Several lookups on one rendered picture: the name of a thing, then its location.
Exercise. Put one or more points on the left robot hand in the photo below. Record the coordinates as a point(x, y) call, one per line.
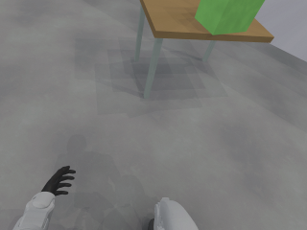
point(54, 182)

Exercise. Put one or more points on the carton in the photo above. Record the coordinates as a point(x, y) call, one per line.
point(220, 17)

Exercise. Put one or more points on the robot left forearm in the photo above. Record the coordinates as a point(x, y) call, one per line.
point(37, 213)

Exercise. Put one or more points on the robot right thigh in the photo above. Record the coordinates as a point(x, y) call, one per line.
point(170, 215)

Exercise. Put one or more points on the robot right shin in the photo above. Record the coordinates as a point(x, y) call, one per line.
point(155, 227)

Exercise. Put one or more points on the table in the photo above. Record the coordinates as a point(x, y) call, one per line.
point(175, 19)

